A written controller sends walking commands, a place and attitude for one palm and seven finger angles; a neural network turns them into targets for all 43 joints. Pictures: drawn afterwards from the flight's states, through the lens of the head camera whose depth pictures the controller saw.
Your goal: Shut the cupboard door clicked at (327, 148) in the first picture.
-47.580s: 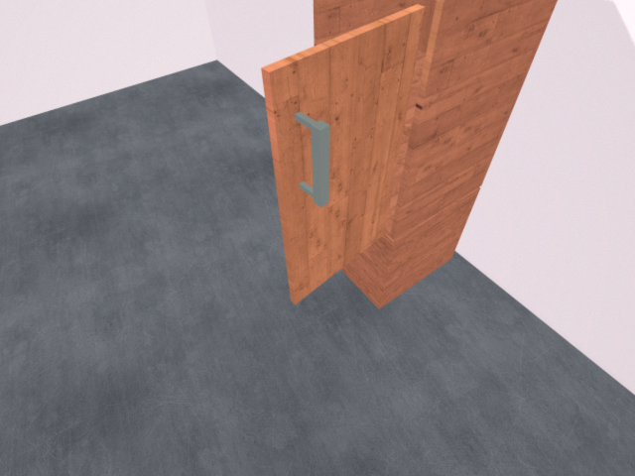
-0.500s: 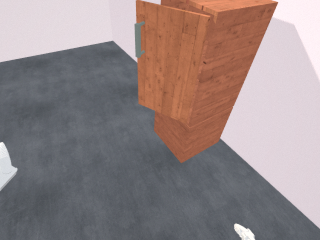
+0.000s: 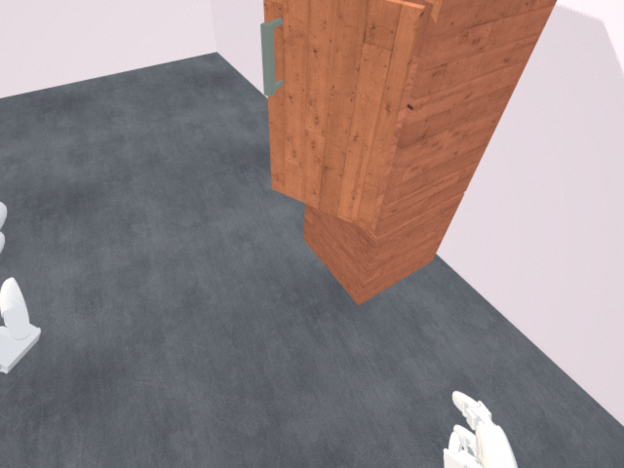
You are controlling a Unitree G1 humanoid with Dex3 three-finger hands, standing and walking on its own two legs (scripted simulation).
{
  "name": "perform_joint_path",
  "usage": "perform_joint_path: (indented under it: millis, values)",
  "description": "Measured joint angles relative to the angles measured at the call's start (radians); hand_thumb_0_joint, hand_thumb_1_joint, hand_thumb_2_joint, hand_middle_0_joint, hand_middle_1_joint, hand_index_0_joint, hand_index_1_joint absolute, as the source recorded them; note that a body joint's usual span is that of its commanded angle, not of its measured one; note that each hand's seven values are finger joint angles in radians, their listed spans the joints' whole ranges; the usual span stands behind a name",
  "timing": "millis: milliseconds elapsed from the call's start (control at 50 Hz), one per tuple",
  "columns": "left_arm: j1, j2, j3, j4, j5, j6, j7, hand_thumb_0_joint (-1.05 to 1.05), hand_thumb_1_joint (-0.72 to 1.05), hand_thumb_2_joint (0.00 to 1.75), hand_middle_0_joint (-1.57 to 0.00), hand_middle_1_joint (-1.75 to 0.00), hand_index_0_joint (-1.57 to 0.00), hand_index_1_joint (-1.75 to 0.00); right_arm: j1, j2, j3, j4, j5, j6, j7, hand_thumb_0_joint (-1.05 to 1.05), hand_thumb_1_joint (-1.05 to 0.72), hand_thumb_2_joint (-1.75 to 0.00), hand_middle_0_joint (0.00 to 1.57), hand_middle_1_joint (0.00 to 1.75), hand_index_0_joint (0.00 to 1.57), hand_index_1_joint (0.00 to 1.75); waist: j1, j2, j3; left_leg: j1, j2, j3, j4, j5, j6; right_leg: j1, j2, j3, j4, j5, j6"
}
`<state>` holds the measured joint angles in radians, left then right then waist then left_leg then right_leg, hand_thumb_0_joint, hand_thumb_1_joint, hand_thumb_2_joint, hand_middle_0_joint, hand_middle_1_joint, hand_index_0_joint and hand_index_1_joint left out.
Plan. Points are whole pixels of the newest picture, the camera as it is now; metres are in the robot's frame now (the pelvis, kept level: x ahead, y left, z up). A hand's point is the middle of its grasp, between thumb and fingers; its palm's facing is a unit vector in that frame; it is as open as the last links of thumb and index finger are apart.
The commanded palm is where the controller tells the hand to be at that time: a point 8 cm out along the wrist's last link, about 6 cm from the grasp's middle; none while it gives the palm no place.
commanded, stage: stop stepping back and stand still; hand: left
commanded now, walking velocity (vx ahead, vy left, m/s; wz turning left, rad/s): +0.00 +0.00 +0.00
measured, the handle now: (273, 58) +0.91 +0.14 +0.09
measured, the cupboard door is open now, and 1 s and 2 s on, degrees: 27 27 27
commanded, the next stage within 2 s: let the arm hang, fingers relaxed in 0.10 s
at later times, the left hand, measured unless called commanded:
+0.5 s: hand out of the picture +0.06 +0.17 -0.17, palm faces +0.02 -0.99 -0.15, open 7.2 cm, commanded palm none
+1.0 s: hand out of the picture -0.06 +0.17 -0.17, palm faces +0.04 -0.98 -0.19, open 7.3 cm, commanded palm none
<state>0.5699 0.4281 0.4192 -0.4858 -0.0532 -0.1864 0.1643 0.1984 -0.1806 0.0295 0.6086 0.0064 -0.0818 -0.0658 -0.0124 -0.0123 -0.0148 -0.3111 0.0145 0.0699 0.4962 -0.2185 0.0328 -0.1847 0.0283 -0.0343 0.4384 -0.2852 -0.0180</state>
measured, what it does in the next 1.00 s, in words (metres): stands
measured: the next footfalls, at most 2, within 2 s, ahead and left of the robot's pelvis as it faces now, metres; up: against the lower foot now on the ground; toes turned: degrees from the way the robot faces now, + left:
none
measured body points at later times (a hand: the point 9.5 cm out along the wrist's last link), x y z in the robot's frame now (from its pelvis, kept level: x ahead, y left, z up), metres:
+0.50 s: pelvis -0.02 +0.00 +0.00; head +0.00 +0.01 +0.45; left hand +0.06 +0.22 -0.15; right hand +0.07 -0.25 -0.13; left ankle +0.02 +0.09 -0.74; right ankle -0.04 -0.11 -0.74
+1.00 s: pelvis -0.02 +0.01 +0.00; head -0.02 +0.00 +0.45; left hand -0.06 +0.23 -0.15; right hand -0.04 -0.20 -0.16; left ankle +0.03 +0.09 -0.74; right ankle -0.04 -0.11 -0.74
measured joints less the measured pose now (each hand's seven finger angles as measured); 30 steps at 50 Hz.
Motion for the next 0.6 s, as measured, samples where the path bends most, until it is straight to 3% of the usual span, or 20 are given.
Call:
perform_joint_path:
  millis: [180, 220, 260, 300, 360, 420, 480, 500, 600]
  values:
    - [0.008, -0.007, -0.019, 0.015, -0.006, 0.025, -0.003, 0.01, 0.89, 0.90, -0.21, -0.30, -0.22, -0.31, 0.005, -0.009, -0.002, -0.001, 0.007, 0.033, -0.008, 0.02, -0.90, -0.90, 0.20, 0.30, 0.20, 0.30, 0.009, 0.007, -0.012, 0.007, 0.002, 0.003, 0.013, -0.017, -0.002, 0.008, 0.001, 0.003, 0.009, -0.014, 0.000]
    - [-0.028, -0.007, -0.043, 0.065, 0.004, 0.013, -0.014, 0.01, 0.89, 0.90, -0.21, -0.30, -0.21, -0.31, 0.009, -0.023, -0.007, 0.014, 0.014, 0.014, 0.008, 0.02, -0.90, -0.90, 0.20, 0.30, 0.20, 0.30, 0.014, 0.017, -0.014, -0.003, 0.001, -0.003, 0.023, -0.017, -0.001, 0.000, 0.000, -0.005, 0.020, -0.015, 0.001]
    - [-0.138, -0.016, -0.137, 0.260, 0.032, 0.055, -0.067, 0.00, 0.89, 0.90, -0.20, -0.30, -0.21, -0.30, -0.003, -0.067, -0.020, 0.065, 0.008, -0.004, 0.049, 0.01, -0.90, -0.90, 0.20, 0.30, 0.20, 0.30, 0.030, 0.047, -0.023, -0.027, -0.007, -0.010, 0.052, -0.023, 0.004, -0.021, -0.009, -0.015, 0.052, -0.030, 0.004]
    - [-0.235, -0.052, -0.232, 0.509, 0.049, 0.130, -0.111, 0.00, 0.89, 0.90, -0.20, -0.30, -0.20, -0.30, -0.025, -0.107, -0.023, 0.111, -0.001, 0.018, 0.067, 0.01, -0.90, -0.90, 0.20, 0.30, 0.20, 0.30, 0.032, 0.077, -0.029, -0.041, -0.015, -0.010, 0.072, -0.028, 0.012, -0.041, -0.018, -0.017, 0.086, -0.044, 0.007]
    - [-0.317, -0.114, -0.341, 0.854, 0.059, 0.217, -0.147, 0.00, 0.90, 0.90, -0.19, -0.30, -0.20, -0.30, -0.046, -0.126, -0.022, 0.153, -0.012, 0.056, 0.072, 0.01, -0.90, -0.90, 0.20, 0.30, 0.20, 0.30, 0.009, 0.084, -0.016, -0.043, -0.026, -0.005, 0.080, -0.025, 0.018, -0.054, -0.030, -0.014, 0.122, -0.056, 0.010]
    - [-0.332, -0.184, -0.414, 1.100, 0.060, 0.256, -0.159, 0.00, 0.90, 0.90, -0.19, -0.30, -0.20, -0.30, -0.035, -0.109, -0.016, 0.185, -0.023, 0.082, 0.069, 0.01, -0.90, -0.90, 0.20, 0.30, 0.20, 0.30, -0.016, 0.050, 0.013, -0.028, -0.030, 0.000, 0.063, -0.013, 0.017, -0.050, -0.035, -0.010, 0.126, -0.054, 0.010]
    - [-0.313, -0.252, -0.456, 1.277, 0.061, 0.259, -0.165, 0.01, 0.91, 0.90, -0.19, -0.30, -0.20, -0.30, -0.001, -0.080, -0.006, 0.243, -0.031, 0.097, 0.068, 0.01, -0.91, -0.90, 0.20, 0.30, 0.20, 0.30, -0.022, 0.007, 0.041, -0.007, -0.026, -0.003, 0.031, 0.006, 0.012, -0.030, -0.030, -0.012, 0.094, -0.035, 0.006]
    - [-0.309, -0.264, -0.429, 1.314, 0.049, 0.247, -0.147, -0.01, 0.94, 0.90, -0.20, -0.30, -0.20, -0.30, 0.016, -0.066, -0.006, 0.267, -0.032, 0.101, 0.066, 0.01, -0.91, -0.90, 0.20, 0.30, 0.20, 0.30, -0.019, -0.005, 0.047, -0.005, -0.024, -0.009, 0.022, 0.013, 0.010, -0.023, -0.026, -0.018, 0.079, -0.027, 0.003]
    - [-0.286, -0.228, -0.404, 1.456, 0.058, 0.218, -0.145, -0.03, 1.00, 0.90, -0.20, -0.30, -0.21, -0.30, 0.084, -0.016, -0.009, 0.391, -0.034, 0.114, 0.055, 0.01, -0.91, -0.90, 0.20, 0.30, 0.19, 0.30, 0.008, -0.020, 0.062, 0.017, -0.013, -0.025, -0.020, 0.038, 0.002, 0.017, -0.011, -0.032, 0.002, 0.014, -0.006]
